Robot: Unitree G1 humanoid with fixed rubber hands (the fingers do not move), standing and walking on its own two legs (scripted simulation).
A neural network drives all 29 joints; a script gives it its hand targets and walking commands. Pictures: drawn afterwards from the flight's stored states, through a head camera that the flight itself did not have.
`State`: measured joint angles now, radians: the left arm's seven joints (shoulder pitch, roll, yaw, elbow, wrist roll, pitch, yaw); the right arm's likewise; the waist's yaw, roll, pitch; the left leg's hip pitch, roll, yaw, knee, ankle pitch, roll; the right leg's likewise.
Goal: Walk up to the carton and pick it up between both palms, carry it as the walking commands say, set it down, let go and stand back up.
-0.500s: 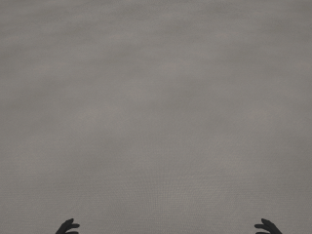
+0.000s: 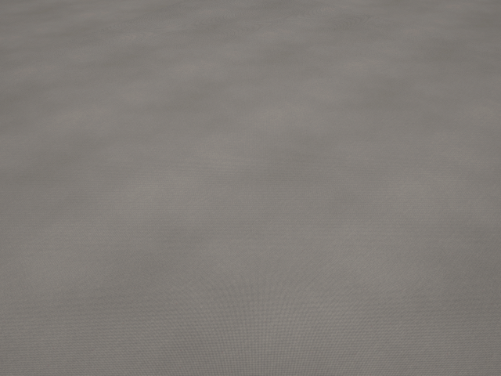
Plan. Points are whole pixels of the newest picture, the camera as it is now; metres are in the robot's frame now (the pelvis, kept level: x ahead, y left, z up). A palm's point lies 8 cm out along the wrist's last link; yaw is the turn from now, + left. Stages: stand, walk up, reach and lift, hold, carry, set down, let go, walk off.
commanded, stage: stand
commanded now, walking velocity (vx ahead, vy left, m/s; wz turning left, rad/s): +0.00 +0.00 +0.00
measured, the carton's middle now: out of the picture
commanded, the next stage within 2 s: walk up in 0.56 s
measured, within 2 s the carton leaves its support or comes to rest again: neither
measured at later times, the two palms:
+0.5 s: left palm out of the picture +0.06 +0.28 -0.12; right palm out of the picture +0.04 -0.30 -0.12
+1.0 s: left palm out of the picture +0.06 +0.27 -0.14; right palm out of the picture +0.04 -0.29 -0.12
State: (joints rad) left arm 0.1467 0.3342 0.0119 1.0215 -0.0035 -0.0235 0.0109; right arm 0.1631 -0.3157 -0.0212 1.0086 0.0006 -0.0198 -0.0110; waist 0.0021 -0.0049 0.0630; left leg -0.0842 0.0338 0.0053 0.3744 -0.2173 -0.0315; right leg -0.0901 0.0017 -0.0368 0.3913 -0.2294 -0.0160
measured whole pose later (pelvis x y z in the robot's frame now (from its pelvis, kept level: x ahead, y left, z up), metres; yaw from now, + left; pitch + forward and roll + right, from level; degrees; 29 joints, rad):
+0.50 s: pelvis -0.01 -0.01 +0.00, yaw +0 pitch -4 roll +0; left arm 0.17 0.33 0.02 1.05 -0.01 -0.02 0.01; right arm 0.19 -0.33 -0.02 1.05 0.00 -0.02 -0.01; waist 0.00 0.00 0.05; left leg -0.09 0.05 0.01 0.35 -0.19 -0.05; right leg -0.10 0.02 -0.04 0.35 -0.19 -0.03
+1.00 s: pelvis -0.02 +0.01 -0.01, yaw -8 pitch -1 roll -2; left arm 0.19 0.26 0.09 0.93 0.01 0.07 0.01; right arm 0.13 -0.30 -0.07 0.92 0.00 0.03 -0.02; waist 0.03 0.01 0.10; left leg -0.32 0.05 -0.03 0.75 -0.46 -0.05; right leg -0.29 0.08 0.06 0.52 -0.23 -0.02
